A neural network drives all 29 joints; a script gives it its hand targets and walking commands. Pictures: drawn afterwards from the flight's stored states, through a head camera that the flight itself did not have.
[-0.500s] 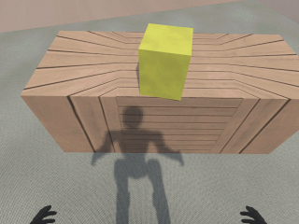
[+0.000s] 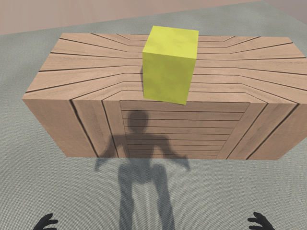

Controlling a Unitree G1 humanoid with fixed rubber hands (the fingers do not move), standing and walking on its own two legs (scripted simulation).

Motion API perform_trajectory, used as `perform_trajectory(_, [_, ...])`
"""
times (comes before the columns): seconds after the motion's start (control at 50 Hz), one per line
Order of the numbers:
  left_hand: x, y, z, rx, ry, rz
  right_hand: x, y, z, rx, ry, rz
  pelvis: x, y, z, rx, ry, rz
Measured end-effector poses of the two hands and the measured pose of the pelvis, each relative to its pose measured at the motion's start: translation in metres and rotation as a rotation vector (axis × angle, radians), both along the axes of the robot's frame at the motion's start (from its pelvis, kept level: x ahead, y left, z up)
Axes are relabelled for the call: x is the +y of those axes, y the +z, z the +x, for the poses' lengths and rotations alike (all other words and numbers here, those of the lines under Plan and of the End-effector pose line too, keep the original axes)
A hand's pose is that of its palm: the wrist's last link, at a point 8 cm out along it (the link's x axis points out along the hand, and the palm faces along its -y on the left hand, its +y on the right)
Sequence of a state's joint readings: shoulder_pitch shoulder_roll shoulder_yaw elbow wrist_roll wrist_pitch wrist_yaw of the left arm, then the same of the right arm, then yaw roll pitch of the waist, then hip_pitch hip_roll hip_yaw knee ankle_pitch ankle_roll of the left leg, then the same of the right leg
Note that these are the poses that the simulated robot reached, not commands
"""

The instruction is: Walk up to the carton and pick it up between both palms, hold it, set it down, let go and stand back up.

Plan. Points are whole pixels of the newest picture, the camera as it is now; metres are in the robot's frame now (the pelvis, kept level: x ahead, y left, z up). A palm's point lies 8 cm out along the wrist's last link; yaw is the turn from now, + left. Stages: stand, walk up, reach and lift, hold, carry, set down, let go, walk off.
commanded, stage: stand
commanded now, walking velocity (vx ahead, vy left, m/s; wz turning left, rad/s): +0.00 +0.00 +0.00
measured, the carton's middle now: (169, 66) +0.76 -0.07 -0.04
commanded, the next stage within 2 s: walk up in 0.06 s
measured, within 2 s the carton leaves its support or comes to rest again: neither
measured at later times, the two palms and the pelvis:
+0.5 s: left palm (45, 224) +0.14 +0.28 -0.09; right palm out of the picture +0.06 -0.37 -0.10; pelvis +0.03 -0.03 -0.01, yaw -1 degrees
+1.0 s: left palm (70, 177) +0.27 +0.27 -0.11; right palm (283, 171) +0.28 -0.39 -0.06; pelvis +0.18 -0.06 -0.04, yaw +0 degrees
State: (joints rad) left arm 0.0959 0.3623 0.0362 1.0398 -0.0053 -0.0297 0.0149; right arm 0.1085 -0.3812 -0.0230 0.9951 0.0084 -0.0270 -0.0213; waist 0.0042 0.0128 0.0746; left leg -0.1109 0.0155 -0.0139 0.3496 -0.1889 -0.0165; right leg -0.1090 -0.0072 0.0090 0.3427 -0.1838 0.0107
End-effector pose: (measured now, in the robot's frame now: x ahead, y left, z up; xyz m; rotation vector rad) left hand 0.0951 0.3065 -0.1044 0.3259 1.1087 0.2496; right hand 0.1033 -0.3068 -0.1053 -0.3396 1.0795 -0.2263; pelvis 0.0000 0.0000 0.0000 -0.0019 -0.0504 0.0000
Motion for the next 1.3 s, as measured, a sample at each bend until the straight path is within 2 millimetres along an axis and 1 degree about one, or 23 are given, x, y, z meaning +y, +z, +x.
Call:
perform_trajectory(0.16, [0.001, 0.0, -0.002, 0.001, 0.006, -0.003, 0.003, -0.002, -0.001, 0.007, 0.003, 0.008, -0.001, 0.0, 0.001, 0.003, 0.005, -0.001])
perform_trajectory(0.28, [0.004, -0.001, -0.011, 0.018, 0.012, 0.002, -0.002, 0.0, -0.001, 0.014, 0.009, -0.009, 0.0, 0.0, 0.001, 0.0, 0.006, 0.0])
perform_trajectory(0.34, [0.006, 0.001, -0.01, 0.008, -0.01, 0.003, -0.009, 0.003, -0.003, -0.016, 0.0, -0.025, -0.001, -0.003, 0.007, 0.001, -0.005, 0.011])
perform_trajectory(0.38, [0.004, 0.002, -0.004, 0.001, -0.036, 0.012, -0.019, 0.004, -0.013, -0.012, -0.01, -0.051, -0.005, -0.005, 0.012, 0.002, -0.008, 0.011])
perform_trajectory(0.46, [-0.01, 0.009, 0.027, -0.052, -0.095, 0.012, -0.047, 0.008, -0.039, 0.042, -0.043, -0.091, -0.023, -0.007, 0.025, 0.003, -0.009, 0.022])
perform_trajectory(0.5, [-0.022, 0.013, 0.045, -0.07, -0.13, 0.012, -0.064, 0.008, -0.042, 0.056, -0.055, -0.102, -0.033, -0.009, 0.034, 0.004, -0.013, 0.02])
perform_trajectory(0.52, [-0.028, 0.014, 0.052, -0.077, -0.145, 0.016, -0.073, 0.007, -0.039, 0.056, -0.058, -0.105, -0.039, -0.011, 0.039, 0.001, -0.018, 0.018])
perform_trajectory(0.56, [-0.037, 0.01, 0.065, -0.092, -0.163, 0.044, -0.091, 0.0, -0.028, 0.039, -0.052, -0.108, -0.052, -0.022, 0.049, -0.007, -0.021, 0.009])
perform_trajectory(0.58, [-0.04, 0.007, 0.067, -0.099, -0.155, 0.056, -0.097, -0.005, -0.019, 0.03, -0.041, -0.106, -0.058, -0.027, 0.053, -0.013, -0.016, -0.007])
perform_trajectory(0.62, [-0.047, 0.005, 0.067, -0.103, -0.13, 0.065, -0.098, -0.008, 0.007, -0.003, -0.026, -0.09, -0.064, -0.03, 0.062, -0.017, -0.012, -0.017])
perform_trajectory(0.68, [-0.054, 0.009, 0.061, -0.098, -0.088, 0.064, -0.089, 0.001, 0.057, -0.091, 0.041, -0.057, -0.067, -0.025, 0.076, -0.025, -0.001, -0.023])
perform_trajectory(0.76, [-0.054, 0.013, 0.06, -0.099, -0.051, 0.055, -0.074, 0.02, 0.12, -0.182, 0.156, -0.044, -0.068, -0.02, 0.099, -0.025, 0.008, -0.026])
perform_trajectory(0.82, [-0.047, 0.01, 0.069, -0.102, -0.049, 0.047, -0.063, 0.035, 0.161, -0.248, 0.21, -0.053, -0.064, -0.021, 0.118, -0.032, 0.011, -0.026])
perform_trajectory(0.86, [-0.039, 0.004, 0.083, -0.113, -0.056, 0.047, -0.061, 0.041, 0.18, -0.287, 0.222, -0.079, -0.06, -0.027, 0.133, -0.043, 0.011, -0.017])
perform_trajectory(0.9, [-0.031, -0.007, 0.105, -0.131, -0.065, 0.044, -0.065, 0.039, 0.189, -0.3, 0.215, -0.124, -0.054, -0.039, 0.148, -0.052, 0.008, -0.006])
perform_trajectory(0.92, [-0.03, -0.011, 0.118, -0.14, -0.071, 0.039, -0.068, 0.038, 0.189, -0.297, 0.207, -0.145, -0.052, -0.044, 0.154, -0.057, 0.003, -0.002])
perform_trajectory(0.96, [-0.033, -0.014, 0.147, -0.159, -0.098, 0.03, -0.074, 0.038, 0.184, -0.281, 0.171, -0.169, -0.053, -0.045, 0.164, -0.064, 0.003, 0.0])
perform_trajectory(1.02, [-0.044, -0.006, 0.19, -0.195, -0.152, 0.014, -0.083, 0.044, 0.176, -0.242, 0.124, -0.187, -0.058, -0.038, 0.181, -0.061, -0.006, 0.003])
perform_trajectory(1.1, [-0.057, 0.01, 0.236, -0.211, -0.219, 0.015, -0.1, 0.054, 0.179, -0.218, 0.089, -0.201, -0.068, -0.028, 0.205, -0.043, -0.014, -0.004])
perform_trajectory(1.14, [-0.065, 0.018, 0.257, -0.217, -0.24, 0.019, -0.11, 0.055, 0.187, -0.206, 0.087, -0.206, -0.075, -0.025, 0.218, -0.033, -0.016, -0.009])
perform_trajectory(1.2, [-0.079, 0.025, 0.287, -0.229, -0.26, 0.033, -0.128, 0.05, 0.203, -0.186, 0.082, -0.2, -0.088, -0.026, 0.24, -0.026, -0.026, -0.009])
perform_trajectory(1.26, [-0.09, 0.025, 0.312, -0.256, -0.254, 0.076, -0.148, 0.033, 0.229, -0.175, 0.082, -0.178, -0.106, -0.037, 0.266, -0.023, -0.03, -0.021])
perform_trajectory(1.3, [-0.095, 0.022, 0.319, -0.267, -0.231, 0.101, -0.152, 0.02, 0.252, -0.172, 0.083, -0.149, -0.116, -0.044, 0.281, -0.021, -0.021, -0.028])
